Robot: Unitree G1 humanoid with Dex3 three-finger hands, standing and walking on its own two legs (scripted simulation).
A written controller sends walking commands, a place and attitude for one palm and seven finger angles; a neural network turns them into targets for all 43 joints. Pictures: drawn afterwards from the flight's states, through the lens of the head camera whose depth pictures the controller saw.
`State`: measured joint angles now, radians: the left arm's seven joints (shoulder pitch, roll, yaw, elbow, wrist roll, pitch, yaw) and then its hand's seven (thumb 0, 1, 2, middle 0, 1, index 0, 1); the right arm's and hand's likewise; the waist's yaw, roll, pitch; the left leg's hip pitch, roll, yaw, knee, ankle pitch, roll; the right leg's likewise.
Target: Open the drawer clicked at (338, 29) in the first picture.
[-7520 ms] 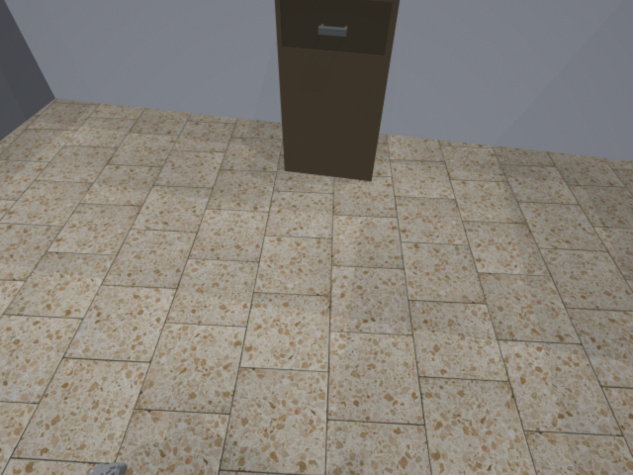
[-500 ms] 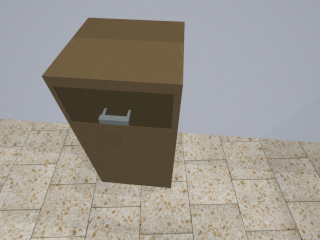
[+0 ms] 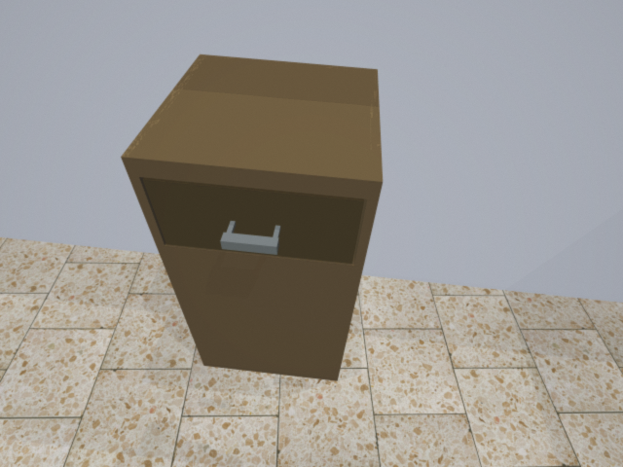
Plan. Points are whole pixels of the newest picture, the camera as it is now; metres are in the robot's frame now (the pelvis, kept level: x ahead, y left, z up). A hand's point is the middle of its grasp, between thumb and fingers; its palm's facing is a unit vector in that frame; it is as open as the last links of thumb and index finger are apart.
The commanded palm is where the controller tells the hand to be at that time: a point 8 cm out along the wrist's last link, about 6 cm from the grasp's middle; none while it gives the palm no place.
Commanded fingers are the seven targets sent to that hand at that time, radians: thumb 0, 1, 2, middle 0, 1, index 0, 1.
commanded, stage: come to a stop and stand still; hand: left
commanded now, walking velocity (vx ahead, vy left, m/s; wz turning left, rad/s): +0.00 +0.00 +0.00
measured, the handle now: (252, 235) +0.53 +0.15 -0.06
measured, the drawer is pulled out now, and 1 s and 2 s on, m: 0.00 0.00 0.00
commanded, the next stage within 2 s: look again from close up in 0.12 s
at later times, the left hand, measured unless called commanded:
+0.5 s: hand out of the picture -0.01 +0.15 -0.18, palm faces +0.03 -0.98 -0.21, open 7.4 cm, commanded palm none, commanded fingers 0.00 0.90 0.90 -0.20 -0.30 -0.20 -0.30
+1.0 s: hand (195, 446) +0.16 +0.17 -0.08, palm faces -0.11 -0.69 -0.71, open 7.5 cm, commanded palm +0.13 +0.19 -0.05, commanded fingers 0.00 0.67 0.80 -0.22 -0.45 -0.22 -0.45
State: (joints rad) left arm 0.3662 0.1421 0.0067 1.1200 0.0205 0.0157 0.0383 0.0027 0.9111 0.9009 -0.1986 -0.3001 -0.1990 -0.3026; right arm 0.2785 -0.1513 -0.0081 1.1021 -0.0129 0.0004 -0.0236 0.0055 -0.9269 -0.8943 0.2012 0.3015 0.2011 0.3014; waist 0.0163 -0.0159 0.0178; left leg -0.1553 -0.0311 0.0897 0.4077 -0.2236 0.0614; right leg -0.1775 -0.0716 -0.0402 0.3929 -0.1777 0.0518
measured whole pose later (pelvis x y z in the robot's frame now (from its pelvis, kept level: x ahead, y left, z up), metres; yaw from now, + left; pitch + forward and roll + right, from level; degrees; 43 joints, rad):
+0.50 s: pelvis +0.00 -0.01 -0.01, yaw +0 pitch -2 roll +0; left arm 0.35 0.13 -0.02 1.10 0.02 -0.01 0.04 0.00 0.91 0.90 -0.20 -0.30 -0.20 -0.30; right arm 0.35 -0.16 0.02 1.05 -0.02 -0.02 -0.02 0.01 -0.92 -0.89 0.20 0.30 0.20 0.30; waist 0.00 0.04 -0.02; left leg -0.19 -0.02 0.09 0.49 -0.27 0.05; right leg -0.23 -0.07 -0.04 0.51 -0.25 0.03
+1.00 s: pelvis +0.01 -0.04 -0.02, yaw -1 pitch +2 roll +1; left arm 0.42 0.26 -0.08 0.22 0.43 0.02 0.25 0.02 0.87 0.88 -0.21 -0.34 -0.21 -0.34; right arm 0.30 -0.25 -0.01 0.83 0.00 -0.20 -0.08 0.01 -0.92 -0.89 0.20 0.30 0.20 0.30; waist 0.01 0.04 -0.04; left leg -0.31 0.01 0.09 0.58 -0.31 0.01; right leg -0.37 -0.04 -0.04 0.64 -0.31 -0.01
